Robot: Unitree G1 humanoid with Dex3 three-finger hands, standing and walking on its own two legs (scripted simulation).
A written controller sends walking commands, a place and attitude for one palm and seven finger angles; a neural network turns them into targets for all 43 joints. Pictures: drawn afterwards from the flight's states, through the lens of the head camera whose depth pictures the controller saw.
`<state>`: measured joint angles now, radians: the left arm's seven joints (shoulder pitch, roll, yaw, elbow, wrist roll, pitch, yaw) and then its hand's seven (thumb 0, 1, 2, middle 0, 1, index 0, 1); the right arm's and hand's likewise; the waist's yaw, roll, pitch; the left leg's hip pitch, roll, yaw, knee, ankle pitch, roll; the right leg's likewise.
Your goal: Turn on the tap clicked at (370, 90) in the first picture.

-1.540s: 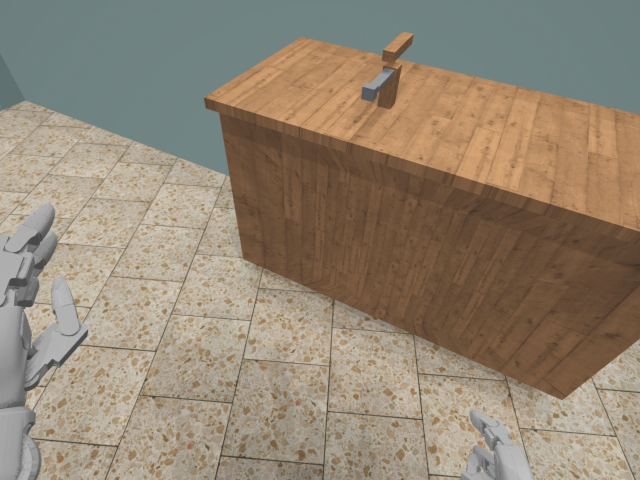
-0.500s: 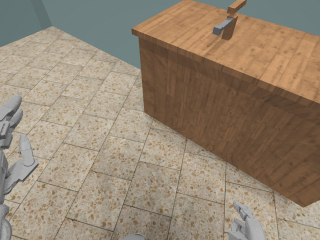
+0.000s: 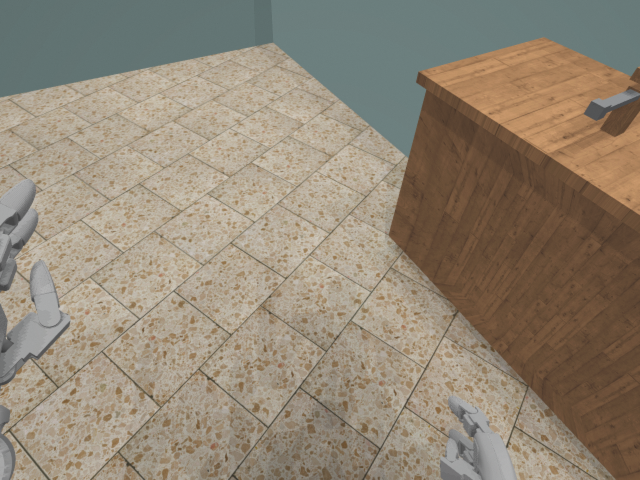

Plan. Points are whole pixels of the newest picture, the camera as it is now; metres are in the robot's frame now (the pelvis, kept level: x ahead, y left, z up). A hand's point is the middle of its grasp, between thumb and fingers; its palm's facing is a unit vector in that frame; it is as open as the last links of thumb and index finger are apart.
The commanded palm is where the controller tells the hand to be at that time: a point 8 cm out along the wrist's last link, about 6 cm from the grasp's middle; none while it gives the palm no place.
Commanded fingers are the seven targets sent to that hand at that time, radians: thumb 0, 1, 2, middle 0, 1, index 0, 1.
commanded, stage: walk around to get in front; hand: left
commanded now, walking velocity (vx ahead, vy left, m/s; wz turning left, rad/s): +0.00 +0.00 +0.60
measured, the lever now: (597, 109) +0.78 -0.48 +0.09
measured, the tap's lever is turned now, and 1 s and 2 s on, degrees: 0 0 0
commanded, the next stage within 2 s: none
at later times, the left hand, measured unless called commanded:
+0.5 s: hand out of the picture +0.08 +0.27 +0.17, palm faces +0.62 -0.67 -0.40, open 7.4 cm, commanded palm +0.01 +0.29 +0.18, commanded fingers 0.00 0.90 0.90 -0.20 -0.30 -0.20 -0.30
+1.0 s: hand out of the picture -0.08 +0.24 +0.18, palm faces +0.82 -0.43 -0.37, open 7.4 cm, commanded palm -0.15 +0.25 +0.18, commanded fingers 0.00 0.90 0.90 -0.20 -0.30 -0.20 -0.30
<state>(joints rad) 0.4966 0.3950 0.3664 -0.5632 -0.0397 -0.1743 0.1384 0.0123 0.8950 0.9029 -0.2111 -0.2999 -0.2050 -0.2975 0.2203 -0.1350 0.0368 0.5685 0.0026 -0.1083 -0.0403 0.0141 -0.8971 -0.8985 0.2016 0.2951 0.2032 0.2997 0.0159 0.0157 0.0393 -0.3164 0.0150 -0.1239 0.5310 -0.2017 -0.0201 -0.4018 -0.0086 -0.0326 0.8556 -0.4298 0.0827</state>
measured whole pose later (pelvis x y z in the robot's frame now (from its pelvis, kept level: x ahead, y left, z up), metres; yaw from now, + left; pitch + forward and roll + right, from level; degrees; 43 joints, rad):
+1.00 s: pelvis -0.12 -0.07 +0.00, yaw +35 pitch -1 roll +1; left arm 0.46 0.35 0.34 -0.53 -0.02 -0.17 0.17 0.01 0.89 0.90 -0.21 -0.30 -0.21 -0.30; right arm 0.23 -0.26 -0.03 0.59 -0.03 -0.06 -0.10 0.02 -0.90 -0.90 0.20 0.29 0.20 0.30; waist 0.01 -0.03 0.01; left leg -0.27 0.04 0.07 0.65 -0.40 -0.01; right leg -0.31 -0.14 -0.23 0.56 -0.24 -0.01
